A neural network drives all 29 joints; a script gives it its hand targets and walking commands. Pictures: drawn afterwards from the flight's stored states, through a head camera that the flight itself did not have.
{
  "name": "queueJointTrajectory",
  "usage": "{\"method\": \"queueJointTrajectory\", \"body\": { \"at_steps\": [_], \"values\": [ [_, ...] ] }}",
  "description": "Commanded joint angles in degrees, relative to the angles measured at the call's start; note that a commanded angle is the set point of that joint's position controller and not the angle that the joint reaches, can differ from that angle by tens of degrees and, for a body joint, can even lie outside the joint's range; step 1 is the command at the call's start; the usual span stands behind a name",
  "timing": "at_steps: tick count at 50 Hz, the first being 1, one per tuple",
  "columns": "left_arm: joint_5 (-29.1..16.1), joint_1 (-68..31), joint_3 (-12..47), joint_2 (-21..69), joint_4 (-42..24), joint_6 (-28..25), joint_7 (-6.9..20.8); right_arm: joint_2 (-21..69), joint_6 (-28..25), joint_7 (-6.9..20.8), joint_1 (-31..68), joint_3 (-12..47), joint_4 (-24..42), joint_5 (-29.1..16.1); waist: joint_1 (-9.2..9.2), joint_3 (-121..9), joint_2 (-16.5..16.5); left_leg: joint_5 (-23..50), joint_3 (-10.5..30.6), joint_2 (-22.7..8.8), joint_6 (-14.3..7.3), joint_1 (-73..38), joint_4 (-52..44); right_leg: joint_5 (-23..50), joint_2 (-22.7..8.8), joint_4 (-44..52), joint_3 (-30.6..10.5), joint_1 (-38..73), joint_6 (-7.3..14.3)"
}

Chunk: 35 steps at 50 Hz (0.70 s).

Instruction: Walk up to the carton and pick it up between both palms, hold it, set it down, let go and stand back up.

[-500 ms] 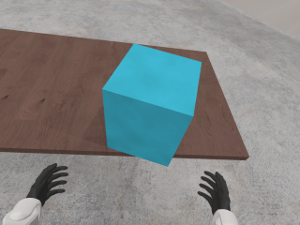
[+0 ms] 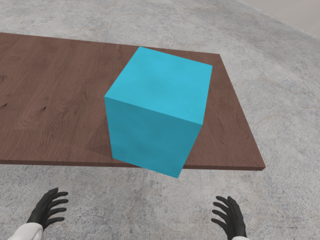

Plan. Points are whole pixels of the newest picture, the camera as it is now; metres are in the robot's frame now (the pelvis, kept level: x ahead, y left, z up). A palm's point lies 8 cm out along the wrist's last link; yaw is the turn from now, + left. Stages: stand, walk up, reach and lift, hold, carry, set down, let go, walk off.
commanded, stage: let go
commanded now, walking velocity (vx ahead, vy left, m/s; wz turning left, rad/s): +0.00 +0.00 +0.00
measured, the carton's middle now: (159, 114) +0.42 -0.01 +0.07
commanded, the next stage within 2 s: stand in 0.56 s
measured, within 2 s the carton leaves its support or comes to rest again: neither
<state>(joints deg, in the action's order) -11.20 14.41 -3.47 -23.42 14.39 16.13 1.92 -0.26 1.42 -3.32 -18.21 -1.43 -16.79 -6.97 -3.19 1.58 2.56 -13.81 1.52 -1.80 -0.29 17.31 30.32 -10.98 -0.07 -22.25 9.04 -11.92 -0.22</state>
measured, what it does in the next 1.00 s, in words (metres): stands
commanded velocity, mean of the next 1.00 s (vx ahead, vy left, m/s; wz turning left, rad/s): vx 0.00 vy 0.00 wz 0.00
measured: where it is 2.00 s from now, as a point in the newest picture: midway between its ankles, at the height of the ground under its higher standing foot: outside the picture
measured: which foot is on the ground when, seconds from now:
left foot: down 0.00-1.00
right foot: down 0.00-1.00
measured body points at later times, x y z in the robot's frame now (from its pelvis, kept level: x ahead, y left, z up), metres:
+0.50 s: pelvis +0.01 -0.01 +0.00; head +0.04 +0.03 +0.45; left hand +0.18 +0.26 -0.09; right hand +0.15 -0.21 -0.07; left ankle +0.02 +0.11 -0.74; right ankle +0.01 -0.12 -0.74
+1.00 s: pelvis +0.04 -0.01 +0.00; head +0.06 -0.02 +0.45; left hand +0.13 +0.29 -0.11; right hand +0.12 -0.27 -0.12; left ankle +0.02 +0.11 -0.74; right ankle +0.01 -0.11 -0.74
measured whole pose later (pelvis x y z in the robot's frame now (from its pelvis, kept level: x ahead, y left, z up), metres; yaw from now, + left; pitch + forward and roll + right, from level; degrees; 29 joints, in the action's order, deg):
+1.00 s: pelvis +0.04 -0.01 +0.00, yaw +0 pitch +2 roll -1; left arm -2.2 13.9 -2.6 -20.5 50.1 -0.5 2.1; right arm -14.9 -1.1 0.8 -18.0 -2.2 -39.1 1.1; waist -2.9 0.4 -2.8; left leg -16.0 1.5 -0.8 0.2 15.3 29.1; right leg -15.8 -1.3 -25.6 9.0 -11.9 0.4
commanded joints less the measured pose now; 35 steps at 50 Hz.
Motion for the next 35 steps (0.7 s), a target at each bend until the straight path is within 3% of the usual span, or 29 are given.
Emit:
{"method": "queueJointTrajectory", "body": {
  "at_steps": [1,3,4,5,6,7,10,14,16,21,25,28,29,30,31,32,35],
  "values": [
    [5.7,-5.7,2.1,-5.5,-11.7,-5.1,-0.6,-13.0,-4.4,0.7,7.4,-2.7,4.7,3.3,4.25,-7.0,-13.2,4.8,-4.0,0.5,3.1,-3.0,-11.3,-0.2,3.0,0.5,-6.2,8.4,1.1],
    [7.2,-5.5,2.3,-4.1,-8.7,-4.6,-1.1,-14.7,-4.3,1.4,7.9,-3.2,0.5,3.7,4.25,-5.8,-14.7,4.9,-3.3,-0.2,3.5,-3.0,-12.0,-1.2,3.6,0.2,-5.7,7.8,1.3],
    [5.9,-5.7,2.5,-5.1,-10.1,-5.1,-1.0,-13.8,-4.8,1.2,7.9,-2.8,3.8,3.1,4.45,-6.8,-13.5,3.8,-3.7,0.0,2.9,-1.3,-11.6,-0.2,3.3,-0.1,-6.1,9.1,1.0],
    [5.7,-5.5,2.8,-5.0,-8.3,-5.1,-0.8,-13.1,-4.7,1.2,7.6,-2.5,2.4,3.6,4.23,-6.5,-12.9,2.8,-4.0,0.3,2.9,-1.1,-11.6,-0.6,2.9,0.3,-6.3,8.6,1.1],
    [6.9,-5.4,2.5,-4.6,-8.0,-5.1,-1.2,-13.9,-4.8,1.6,7.7,-2.5,0.6,3.7,4.54,-6.3,-14.4,3.3,-3.7,0.1,3.0,-1.3,-11.9,-0.7,3.2,-0.3,-5.9,8.7,1.2],
    [5.6,-5.3,3.0,-5.0,-8.3,-5.5,-0.9,-13.1,-5.2,1.3,7.5,-2.1,2.2,3.4,4.55,-6.3,-12.9,4.0,-3.9,0.3,2.9,-1.6,-11.6,-0.3,3.2,0.0,-6.1,8.3,0.9],
    [6.8,-5.7,3.3,-3.6,-6.9,-5.1,-1.6,-14.9,-5.6,2.2,8.7,-2.3,-0.8,3.5,4.62,-6.1,-15.1,4.6,-4.0,0.1,3.6,-2.5,-11.7,-1.1,3.3,-0.1,-5.8,7.4,1.4],
    [7.3,-4.0,2.7,-2.2,-5.2,-6.0,-1.9,-14.7,-7.1,3.5,8.3,-2.3,-2.3,4.2,5.34,-6.7,-13.4,8.5,-4.2,0.5,3.8,-5.4,-10.5,-0.4,3.0,0.6,-6.1,4.9,1.9],
    [7.4,-4.0,3.2,-1.6,-5.6,-6.1,-2.3,-15.2,-7.9,3.9,8.8,-2.6,-2.9,4.2,5.61,-7.2,-14.3,8.6,-4.2,0.4,4.1,-5.7,-10.6,-1.0,3.1,0.5,-5.9,4.4,1.9],
    [7.6,-3.8,3.6,-0.6,-2.8,-6.7,-2.4,-15.0,-9.1,4.4,8.7,-3.1,-6.1,5.3,4.62,-6.3,-13.5,8.5,-4.5,0.8,4.1,-6.7,-10.3,-0.9,2.7,1.0,-5.8,3.0,2.0],
    [8.5,-3.5,3.0,0.0,-1.6,-7.5,-2.9,-16.1,-10.8,5.4,9.6,-3.9,-8.5,6.0,5.36,-7.5,-13.6,10.0,-4.7,1.0,4.5,-7.4,-10.0,-0.3,3.0,0.5,-5.6,3.4,2.0],
    [8.5,-4.3,3.2,-0.3,-2.0,-8.3,-3.0,-15.7,-11.9,5.4,10.0,-4.0,-8.8,5.8,4.77,-7.5,-13.3,10.7,-4.9,1.3,4.3,-8.8,-9.6,0.5,2.7,0.5,-5.8,2.5,1.7],
    [13.9,-2.4,-1.8,-3.9,9.8,-12.5,-2.7,-27.2,-8.1,4.1,2.7,-4.9,-17.1,11.7,6.27,-13.0,-21.5,8.5,4.8,-2.3,1.0,-3.3,-8.5,-0.2,-6.3,-3.5,-10.4,6.6,1.7],
    [15.2,-1.0,-1.8,-6.9,11.0,-14.4,-2.2,-26.9,-6.8,3.6,3.1,-5.1,-15.7,11.6,5.27,-11.8,-19.0,0.7,3.8,-3.3,0.1,-1.0,-10.1,-3.3,-5.5,-3.1,-8.1,6.5,1.5],
    [15.3,-1.9,-1.7,-5.9,12.8,-15.7,-1.3,-26.9,-6.4,3.5,5.9,-4.9,-15.2,11.8,6.00,-10.2,-18.8,-3.8,3.9,-3.2,-0.5,1.5,-10.0,-4.3,-5.5,-3.2,-8.5,5.7,1.5],
    [15.7,-2.1,-1.5,-6.0,14.7,-16.6,-0.9,-26.2,-6.0,3.5,7.0,-4.7,-14.9,11.7,5.75,-8.7,-15.2,-6.7,4.1,-3.7,-0.8,2.8,-10.6,-4.9,-5.4,-2.8,-8.0,5.3,1.6],
    [15.6,-2.5,-1.7,-6.8,17.9,-18.4,-0.2,-26.4,-5.4,3.8,7.1,-4.5,-16.1,11.2,5.69,-7.6,-10.9,-8.0,2.4,-2.5,-0.9,2.1,-8.6,-8.1,-6.5,-0.6,-9.1,3.3,2.4]
  ]
}}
